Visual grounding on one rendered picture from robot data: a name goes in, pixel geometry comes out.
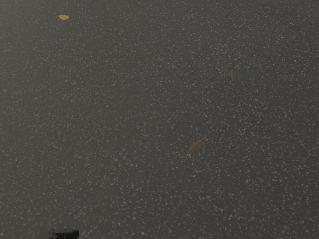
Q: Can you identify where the robot left hand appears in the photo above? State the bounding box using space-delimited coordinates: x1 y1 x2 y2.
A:
36 229 79 239

